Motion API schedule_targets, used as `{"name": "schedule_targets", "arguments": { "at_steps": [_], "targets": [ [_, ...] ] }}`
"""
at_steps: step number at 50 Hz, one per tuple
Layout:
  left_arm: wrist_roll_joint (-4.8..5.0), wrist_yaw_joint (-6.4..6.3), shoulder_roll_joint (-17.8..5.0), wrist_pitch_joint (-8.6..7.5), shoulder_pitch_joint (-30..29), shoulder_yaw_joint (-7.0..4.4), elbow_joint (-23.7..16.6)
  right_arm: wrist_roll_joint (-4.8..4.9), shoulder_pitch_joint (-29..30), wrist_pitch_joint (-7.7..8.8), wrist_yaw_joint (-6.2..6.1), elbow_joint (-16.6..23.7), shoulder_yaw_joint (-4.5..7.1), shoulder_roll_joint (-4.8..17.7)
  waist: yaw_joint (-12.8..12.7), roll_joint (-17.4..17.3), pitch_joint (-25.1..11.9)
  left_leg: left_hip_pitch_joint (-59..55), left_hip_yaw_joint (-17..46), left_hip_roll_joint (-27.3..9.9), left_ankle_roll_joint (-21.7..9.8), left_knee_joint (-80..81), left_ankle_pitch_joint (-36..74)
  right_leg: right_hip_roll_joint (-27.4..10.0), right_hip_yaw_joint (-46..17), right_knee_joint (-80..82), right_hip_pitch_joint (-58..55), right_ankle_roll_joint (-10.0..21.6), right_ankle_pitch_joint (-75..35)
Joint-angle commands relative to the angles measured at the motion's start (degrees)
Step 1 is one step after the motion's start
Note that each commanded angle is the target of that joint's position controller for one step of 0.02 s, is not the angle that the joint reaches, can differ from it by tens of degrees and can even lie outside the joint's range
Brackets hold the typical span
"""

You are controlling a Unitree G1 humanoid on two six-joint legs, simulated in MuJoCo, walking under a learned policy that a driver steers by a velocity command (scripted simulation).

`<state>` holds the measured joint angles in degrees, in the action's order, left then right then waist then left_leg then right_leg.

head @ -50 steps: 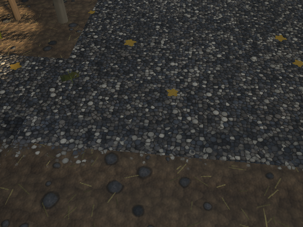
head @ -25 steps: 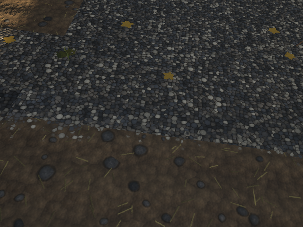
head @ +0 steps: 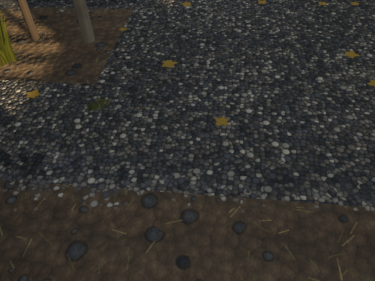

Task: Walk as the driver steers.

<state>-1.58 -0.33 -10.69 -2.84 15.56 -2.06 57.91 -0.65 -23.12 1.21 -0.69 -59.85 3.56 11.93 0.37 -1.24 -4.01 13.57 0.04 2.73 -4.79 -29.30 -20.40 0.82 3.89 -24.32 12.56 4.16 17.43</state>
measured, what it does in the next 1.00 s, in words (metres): walks ahead: left foot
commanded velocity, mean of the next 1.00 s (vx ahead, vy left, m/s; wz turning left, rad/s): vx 0.48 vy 0.00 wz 0.00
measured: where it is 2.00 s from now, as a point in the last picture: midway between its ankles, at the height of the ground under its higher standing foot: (202, 189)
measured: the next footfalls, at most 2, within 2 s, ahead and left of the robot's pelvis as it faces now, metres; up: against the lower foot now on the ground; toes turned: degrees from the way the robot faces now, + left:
left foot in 0.48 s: +0.38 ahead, +0.07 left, +0.00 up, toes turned +3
right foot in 1.02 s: +0.69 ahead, -0.09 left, +0.00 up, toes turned -5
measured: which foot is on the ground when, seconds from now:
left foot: up 0.00-0.46, down 0.48-1.00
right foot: down 0.00-0.46, up 0.48-1.00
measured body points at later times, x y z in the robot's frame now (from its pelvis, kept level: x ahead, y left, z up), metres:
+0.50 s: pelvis +0.23 +0.01 -0.02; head +0.28 +0.00 +0.42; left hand +0.11 +0.23 -0.16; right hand +0.42 -0.21 -0.14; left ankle +0.34 +0.07 -0.74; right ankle +0.00 -0.08 -0.71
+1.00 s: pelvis +0.51 -0.01 -0.02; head +0.55 -0.02 +0.43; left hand +0.72 +0.19 -0.13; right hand +0.41 -0.23 -0.16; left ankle +0.34 +0.07 -0.74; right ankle +0.65 -0.09 -0.73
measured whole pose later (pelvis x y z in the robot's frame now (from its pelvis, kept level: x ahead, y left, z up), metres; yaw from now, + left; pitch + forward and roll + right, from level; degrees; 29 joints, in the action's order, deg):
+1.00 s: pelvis +0.51 -0.01 -0.02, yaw -1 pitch +1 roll +1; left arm -1.4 1.3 -9.7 -3.5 -0.7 -1.6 49.6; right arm -1.4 -27.9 5.4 -0.9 -62.5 1.4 9.5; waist 4.0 0.4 4.0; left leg -7.9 -4.1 3.9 -3.6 -15.1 -23.2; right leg -0.2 5.9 -30.7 28.2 6.1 5.9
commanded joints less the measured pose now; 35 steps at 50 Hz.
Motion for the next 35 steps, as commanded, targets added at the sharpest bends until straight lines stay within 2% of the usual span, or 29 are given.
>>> {"name": "schedule_targets", "arguments": {
  "at_steps": [1,2,4,6,9,14,18,20,21,22,23,24,25,26,27,28,29,30,31,32,35],
  "targets": [
    [0.01,-1.15,-11.2,-0.44,14.9,-2.35,2.8,-1.80,9.3,1.63,1.19,7.4,0.07,2.2,-4.4,10.5,11.9,36.1,-0.2,-1.4,-1.2,-23.4,-5.1,-24.1,-37.7,21.6,-14.3,6.9,33.4],
    [0.32,-0.83,-9.6,-0.77,10.3,-2.07,1.2,-2.11,8.9,1.93,2.13,7.3,0.39,3.6,-1.3,7.2,13.6,34.5,2.0,-4.3,-1.0,-26.4,0.7,-22.2,-35.8,21.8,-9.8,7.3,32.0],
    [0.84,-0.04,-7.1,-2.00,7.3,-1.54,-0.1,-1.77,7.5,2.17,3.14,5.7,0.64,4.0,0.8,5.4,11.9,30.8,1.2,-5.7,0.9,-27.1,7.0,-16.4,-25.5,22.4,-8.6,4.9,19.1],
    [0.90,-0.16,-5.2,-3.01,10.0,-1.09,0.7,-2.00,8.4,1.73,3.47,5.0,0.64,3.4,0.4,4.6,10.3,30.2,-0.6,-6.0,1.9,-29.3,11.5,-13.1,-18.3,21.4,-10.0,4.1,6.3],
    [0.89,-0.09,-4.0,-3.43,15.1,-0.68,2.3,-1.80,13.7,1.08,3.32,6.5,0.31,2.2,-1.1,4.9,10.8,33.2,-2.1,-6.7,2.9,-28.6,15.0,-11.8,-14.0,20.0,-11.9,4.7,-5.8],
    [0.66,-0.43,-3.5,-3.73,18.3,-0.02,2.9,-1.26,24.6,1.02,3.17,10.5,-0.63,1.2,-3.2,6.4,11.7,31.0,-5.4,-5.3,4.0,-17.3,18.0,-10.4,-9.2,17.8,-13.1,4.8,-26.7],
    [0.34,-1.04,-4.5,-3.74,19.9,0.03,3.8,-0.72,29.7,1.35,3.00,12.8,-1.43,1.1,-4.1,7.7,11.9,25.3,-7.6,-3.5,1.4,-7.0,17.5,-11.5,-7.3,15.8,-17.0,5.1,-37.3],
    [0.21,-1.23,-5.6,-3.73,18.3,-0.12,3.9,-0.69,27.5,1.69,2.46,12.8,-1.20,2.1,-2.0,8.1,10.6,19.1,-8.2,-1.6,-1.0,-3.5,14.6,-12.3,-5.9,11.4,-19.0,4.8,-50.2],
    [0.20,-1.38,-6.5,-3.72,17.5,-0.35,3.9,-0.67,23.6,1.96,1.96,11.8,-0.75,3.1,-0.1,8.6,8.3,13.7,-8.5,0.1,-2.2,-2.8,12.7,-12.6,-5.4,6.7,-19.9,4.3,-59.3],
    [0.10,-1.44,-7.3,-3.54,16.9,-0.61,4.0,-0.48,16.7,2.39,1.41,9.7,0.01,4.7,2.7,8.6,4.4,6.6,-8.4,1.7,-3.4,-1.4,11.6,-12.4,-5.0,-1.3,-20.7,3.7,-64.7],
    [0.50,-1.35,-7.9,-3.31,15.5,-0.79,3.8,-0.59,7.1,2.99,0.83,6.7,0.83,6.1,7.0,7.7,-0.5,-5.6,-7.7,1.3,-4.8,2.6,15.3,-11.3,-3.8,-12.2,-17.1,3.0,-61.2],
    [1.01,-1.03,-6.4,-3.31,15.3,-0.32,2.4,-2.05,-1.9,3.38,0.20,4.8,1.96,9.6,9.9,4.7,-6.8,-20.7,2.4,-8.4,-7.0,2.3,8.6,-9.3,-3.0,-27.1,-5.5,2.7,-42.5],
    [3.28,-0.06,1.0,-3.02,22.9,0.92,1.4,-3.15,-5.1,3.19,0.42,4.5,3.31,14.9,5.9,-10.1,-15.0,-37.9,33.2,-27.3,-16.5,5.9,5.0,1.6,-0.8,-51.1,16.9,0.1,4.9],
    [1.77,-0.26,-5.7,-2.85,17.8,-0.90,1.6,-0.83,-1.9,2.46,1.16,4.5,2.95,11.9,6.1,-1.8,-12.7,-32.2,39.8,-25.4,-15.7,12.7,1.1,1.6,-7.8,-56.3,21.6,1.3,8.9],
    [1.31,-0.17,-5.7,-2.99,11.8,-1.18,-0.9,-0.28,5.2,2.64,1.28,5.4,2.04,9.3,3.4,-1.7,-2.2,-22.6,29.1,-23.4,-13.3,14.5,1.3,-1.8,-7.7,-54.5,24.3,1.7,3.3],
    [1.00,0.00,-5.1,-3.28,8.7,-1.12,-1.5,-0.46,8.5,3.22,1.49,5.8,1.14,5.7,2.1,1.2,2.4,-14.6,23.2,-21.1,-11.8,16.8,7.4,-3.6,-7.3,-51.2,22.5,1.7,-0.2],
    [0.31,0.21,-4.4,-2.81,7.7,-1.35,-1.5,-0.57,9.0,3.72,1.32,5.2,0.53,3.8,0.5,1.2,5.2,-9.2,18.1,-18.5,-10.1,17.9,12.1,-4.9,-7.1,-48.6,20.2,1.6,-1.2],
    [-0.43,0.62,-3.1,-1.92,9.2,-1.20,-1.4,-0.37,8.5,4.01,1.05,4.2,-0.18,1.9,-1.5,0.5,5.8,-5.1,13.9,-16.3,-8.5,19.2,14.3,-5.7,-6.9,-46.2,17.0,1.1,-1.8],
    [-0.62,0.95,-1.9,-1.21,10.0,-1.12,-1.2,-0.37,6.9,4.49,0.92,3.4,-0.33,1.9,-2.1,-0.8,5.9,-3.5,12.3,-16.0,-8.6,19.6,17.4,-5.9,-6.5,-44.4,15.4,0.6,-1.5],
    [-0.75,1.21,-1.5,-0.74,9.4,-1.10,-1.4,-0.28,5.3,4.98,0.78,2.6,-0.33,2.4,-2.6,-0.7,6.4,-3.5,10.8,-15.3,-8.7,20.0,20.5,-6.0,-5.9,-43.0,16.1,0.1,-1.6],
    [-0.92,1.86,-2.4,0.22,2.4,-1.29,-4.0,-0.07,2.1,5.44,0.55,1.6,-0.25,4.4,-2.3,-1.3,8.7,-3.8,6.5,-13.6,-8.1,22.1,23.3,-7.3,-3.6,-37.1,21.7,-1.4,-6.6]
  ]
}}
